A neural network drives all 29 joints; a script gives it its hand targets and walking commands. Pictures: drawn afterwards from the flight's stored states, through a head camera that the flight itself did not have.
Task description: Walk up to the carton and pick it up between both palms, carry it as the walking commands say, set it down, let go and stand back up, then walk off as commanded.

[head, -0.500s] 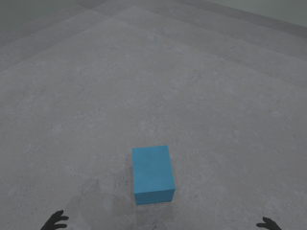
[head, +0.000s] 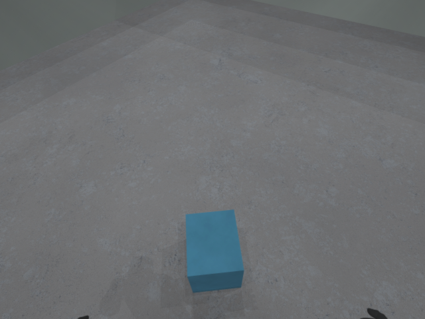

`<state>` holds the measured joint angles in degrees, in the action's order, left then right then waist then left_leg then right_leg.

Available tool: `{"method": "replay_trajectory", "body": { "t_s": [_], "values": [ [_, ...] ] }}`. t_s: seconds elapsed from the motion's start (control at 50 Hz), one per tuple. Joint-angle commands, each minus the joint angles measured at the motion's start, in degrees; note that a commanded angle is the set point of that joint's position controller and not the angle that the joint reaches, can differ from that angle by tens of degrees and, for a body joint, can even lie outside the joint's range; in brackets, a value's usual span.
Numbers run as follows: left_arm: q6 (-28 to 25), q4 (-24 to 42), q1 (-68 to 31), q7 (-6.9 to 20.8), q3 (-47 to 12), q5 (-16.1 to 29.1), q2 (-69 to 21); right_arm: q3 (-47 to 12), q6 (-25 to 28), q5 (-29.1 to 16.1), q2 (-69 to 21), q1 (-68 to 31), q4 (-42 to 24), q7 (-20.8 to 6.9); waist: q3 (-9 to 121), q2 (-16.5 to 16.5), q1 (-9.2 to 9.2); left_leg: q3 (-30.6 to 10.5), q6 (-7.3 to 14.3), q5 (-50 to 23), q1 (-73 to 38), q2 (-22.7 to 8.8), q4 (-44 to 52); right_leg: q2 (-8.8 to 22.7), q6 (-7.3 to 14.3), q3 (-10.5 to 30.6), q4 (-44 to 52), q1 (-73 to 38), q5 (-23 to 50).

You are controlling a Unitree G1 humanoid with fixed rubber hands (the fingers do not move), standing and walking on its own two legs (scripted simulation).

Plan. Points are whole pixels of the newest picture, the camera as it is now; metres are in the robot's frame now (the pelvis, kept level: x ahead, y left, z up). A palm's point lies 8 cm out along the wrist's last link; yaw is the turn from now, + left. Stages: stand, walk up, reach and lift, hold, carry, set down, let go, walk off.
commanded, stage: walk up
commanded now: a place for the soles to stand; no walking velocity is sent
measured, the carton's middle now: (213, 251) +0.50 +0.05 -0.66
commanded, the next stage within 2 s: stand in 1.68 s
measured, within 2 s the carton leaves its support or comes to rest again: neither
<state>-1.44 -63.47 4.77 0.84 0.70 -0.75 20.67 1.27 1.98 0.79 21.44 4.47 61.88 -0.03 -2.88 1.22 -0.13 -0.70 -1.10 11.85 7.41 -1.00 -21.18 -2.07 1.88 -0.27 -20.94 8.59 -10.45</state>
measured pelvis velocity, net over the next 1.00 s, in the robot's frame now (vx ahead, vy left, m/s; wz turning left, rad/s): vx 0.02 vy -0.05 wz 0.06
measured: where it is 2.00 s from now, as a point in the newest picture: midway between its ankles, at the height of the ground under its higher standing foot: outside the picture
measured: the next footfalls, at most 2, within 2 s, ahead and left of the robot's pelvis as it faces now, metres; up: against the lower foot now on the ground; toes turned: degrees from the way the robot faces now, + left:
right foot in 1.00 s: +0.06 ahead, -0.19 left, +0.00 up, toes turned +8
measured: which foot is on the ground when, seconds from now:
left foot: down 0.00-1.00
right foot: down 0.00-0.84, up 0.86-0.98, down 1.00-1.00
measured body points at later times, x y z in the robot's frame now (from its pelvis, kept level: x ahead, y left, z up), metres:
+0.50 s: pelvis +0.01 -0.02 +0.00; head +0.03 -0.01 +0.44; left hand +0.13 +0.30 -0.12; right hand +0.10 -0.34 -0.12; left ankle +0.00 +0.13 -0.75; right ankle +0.01 -0.10 -0.75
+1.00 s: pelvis +0.02 -0.05 -0.02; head +0.05 -0.04 +0.42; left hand +0.09 +0.27 -0.15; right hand +0.14 -0.38 -0.12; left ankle +0.02 +0.08 -0.75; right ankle +0.02 -0.18 -0.75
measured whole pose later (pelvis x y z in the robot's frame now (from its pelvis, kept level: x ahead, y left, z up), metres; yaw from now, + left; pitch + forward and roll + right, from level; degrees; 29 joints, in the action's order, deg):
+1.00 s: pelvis +0.02 -0.05 -0.02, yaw +3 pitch -3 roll +1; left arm 2.1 -51.8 9.5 2.4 3.1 -0.7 23.2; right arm 2.6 3.2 1.3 22.8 10.3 51.8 3.1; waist -7.1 -2.7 1.2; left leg 1.1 -1.0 19.2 15.9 -1.8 -37.8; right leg 0.6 1.0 1.9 -38.7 14.2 -24.7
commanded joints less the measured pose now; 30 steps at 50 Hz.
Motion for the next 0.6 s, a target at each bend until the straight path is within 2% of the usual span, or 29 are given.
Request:
{"method": "replay_trajectory", "body": {
  "t_s": [0.0, 0.08, 0.1, 0.12, 0.16, 0.18, 0.2, 0.22, 0.32, 0.34, 0.36, 0.4, 0.46, 0.48, 0.5, 0.52, 0.54, 0.56, 0.58],
  "values": [
    [-0.94, 3.45, -3.89, -0.54, 2.04, 0.24, 11.12, 1.66, 0.95, 0.14, 11.28, -2.66, -2.80, 0.73, 6.81, -2.34, -0.37, -4.12, 1.98, -10.61, -1.77, -6.14, 3.03, 9.21, -0.05, 7.72, 5.24, -2.13, 7.74],
    [-0.56, 3.50, -4.14, -0.76, 2.27, 0.40, 11.48, 1.68, 0.79, 0.03, 11.11, -1.81, -2.84, 0.86, 5.51, -3.48, -0.25, -4.31, 1.94, -10.66, -0.40, -6.38, 3.95, 9.04, 0.01, 7.05, 4.41, -3.02, 8.45],
    [-0.47, 3.12, -3.64, -0.71, 2.39, 0.25, 11.30, 1.53, 0.71, 0.06, 10.77, -2.11, -2.61, 0.89, 4.73, -3.32, 0.04, -4.14, 1.84, -10.71, -0.69, -6.37, 3.79, 9.00, -0.13, 7.27, 5.20, -2.14, 8.02],
    [-0.50, 3.44, -3.76, -0.68, 2.38, 0.25, 11.04, 1.57, 0.76, 0.29, 11.04, -2.02, -2.33, 0.85, 4.27, -1.60, -0.11, -3.56, 1.64, -10.22, -0.80, -6.40, 3.99, 8.92, -0.17, 7.73, 5.02, -1.49, 7.64],
    [-0.38, 3.42, -4.07, -0.68, 2.64, 0.25, 11.38, 1.49, 0.76, 0.45, 10.68, -1.43, -2.48, 0.95, 5.30, -2.37, -0.22, -3.78, 1.82, -10.41, -1.01, -6.52, 4.07, 8.99, 0.07, 7.45, 4.69, -2.76, 7.45],
    [-0.35, 3.41, -3.70, -0.71, 2.38, 0.32, 10.99, 1.42, 0.87, 0.35, 11.00, -1.81, -2.29, 0.97, 5.42, -1.34, 0.09, -3.57, 1.71, -10.28, -1.12, -6.66, 3.91, 9.16, -0.01, 7.62, 4.97, -2.91, 8.82],
    [-0.41, 3.83, -4.00, -0.70, 2.57, 0.24, 11.44, 1.59, 0.90, 0.46, 10.73, -1.61, -2.60, 1.09, 5.49, -2.01, -0.22, -3.69, 1.98, -11.37, -0.96, -6.77, 4.10, 9.14, 0.01, 7.55, 4.03, -3.26, 10.00],
    [-0.38, 3.70, -4.09, -0.76, 2.66, 0.26, 11.10, 1.63, 0.77, 0.41, 10.85, -1.38, -2.41, 1.07, 5.84, -1.08, 0.11, -3.89, 1.94, -11.77, -0.34, -6.49, 3.52, 8.93, 0.18, 7.13, 4.55, -3.88, 9.25],
    [-0.18, 3.64, -4.34, -0.76, 2.80, 0.31, 11.24, 1.39, 0.78, 0.17, 10.43, -1.40, -2.67, 1.18, 4.82, -1.27, 0.09, -3.43, 1.90, -11.41, -1.11, -6.70, 4.01, 8.82, 0.15, 7.23, 4.58, -3.06, 9.38],
    [-0.10, 3.60, -3.32, -0.64, 2.70, 0.25, 11.23, 1.26, 0.73, 0.15, 10.48, -1.58, -3.03, 1.23, 5.99, -1.58, 0.40, -2.91, 1.91, -10.52, -1.77, -6.61, 3.39, 9.07, 0.22, 7.55, 4.68, -3.11, 9.57],
    [1.26, 6.96, -3.97, 0.41, 4.86, -2.28, 15.14, 3.47, 1.23, 0.13, 15.64, 5.20, -2.52, 2.81, 5.07, -5.73, -1.09, -4.89, 3.51, -15.17, -0.91, -8.00, 1.20, 7.00, 1.90, 4.96, -0.68, -1.51, 10.74],
    [2.66, 8.16, -4.50, 1.08, 4.84, -1.98, 13.37, 4.05, 1.42, 0.58, 16.94, 8.16, -2.33, 3.71, 4.17, -1.00, -1.33, -8.13, 5.88, -14.16, -2.72, -11.05, 1.26, 5.80, 1.28, 3.86, -4.61, 4.42, 3.61],
    [3.46, 9.47, -1.59, 2.29, 4.75, -1.86, 11.08, 4.86, 1.54, 0.78, 17.44, 5.83, -5.64, 4.08, 4.31, 4.99, 0.03, -13.31, 9.85, -11.58, -0.52, -15.34, 1.43, 5.00, 0.51, 3.46, -9.25, 6.27, -3.80],
    [3.49, 9.78, -0.21, 2.40, 4.94, -2.20, 10.98, 4.86, 1.48, 0.93, 17.11, 4.26, -6.56, 4.26, 3.37, 5.36, 0.74, -12.33, 10.17, -11.19, 1.75, -15.54, 0.06, 5.45, 0.70, 3.76, -9.11, 5.26, -4.11],
    [3.53, 9.81, 0.92, 2.55, 4.92, -2.44, 11.25, 4.83, 1.42, 0.78, 16.53, 3.25, -7.73, 4.21, 3.67, 4.87, 1.56, -10.69, 9.25, -9.70, 3.80, -13.83, -2.15, 5.88, 1.43, 4.35, -8.18, 4.11, -3.86],
    [3.47, 10.45, 1.17, 2.63, 5.31, -2.52, 11.87, 4.55, 1.25, 0.70, 15.86, 3.76, -8.00, 4.13, 2.91, 1.49, 1.82, -7.17, 7.33, -9.28, 5.82, -10.49, -5.86, 7.50, 2.77, 6.61, -3.86, 2.84, 0.33],
    [3.25, 10.81, 1.88, 2.69, 5.87, -2.56, 13.67, 4.31, 0.96, 0.37, 14.13, 3.92, -9.06, 4.10, 2.97, -2.36, 2.07, -2.02, 4.52, -5.35, 9.05, -5.05, -11.73, 10.74, 5.42, 11.14, 0.24, 0.57, 2.62],
    [3.23, 11.49, 1.05, 2.65, 6.15, -2.31, 15.36, 4.04, 0.55, 0.15, 12.77, 3.79, -9.67, 4.21, 1.41, -6.78, 2.28, 2.58, 2.91, 2.53, 13.57, 0.35, -16.32, 14.21, 8.15, 14.49, 3.49, -0.88, 1.41],
    [3.28, 12.75, 1.01, 2.38, 6.14, -2.33, 16.51, 4.31, 0.31, 0.45, 12.19, 5.19, -10.03, 4.47, 0.72, -8.55, 2.74, 2.82, 2.60, 15.92, 15.96, 1.35, -20.62, 17.80, 10.87, 17.42, 4.19, -1.44, 3.17]
  ]
}}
